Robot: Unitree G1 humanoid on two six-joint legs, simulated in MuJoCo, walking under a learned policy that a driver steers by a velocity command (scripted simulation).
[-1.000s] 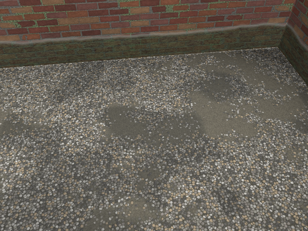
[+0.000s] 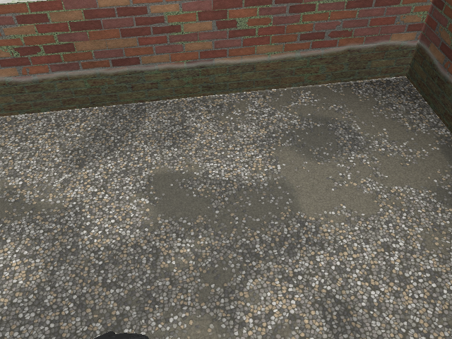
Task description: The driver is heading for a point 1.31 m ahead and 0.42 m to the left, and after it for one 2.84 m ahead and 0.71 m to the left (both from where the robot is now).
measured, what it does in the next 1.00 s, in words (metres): stands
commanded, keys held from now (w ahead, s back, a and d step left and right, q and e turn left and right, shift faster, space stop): w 1.00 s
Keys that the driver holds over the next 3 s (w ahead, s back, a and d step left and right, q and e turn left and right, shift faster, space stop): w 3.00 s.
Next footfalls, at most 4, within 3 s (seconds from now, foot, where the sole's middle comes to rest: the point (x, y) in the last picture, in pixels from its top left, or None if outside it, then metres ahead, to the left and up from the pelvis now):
none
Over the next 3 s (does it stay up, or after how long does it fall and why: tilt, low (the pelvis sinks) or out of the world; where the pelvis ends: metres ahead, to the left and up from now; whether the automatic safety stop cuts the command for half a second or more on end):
stays up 0.00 -0.03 0.00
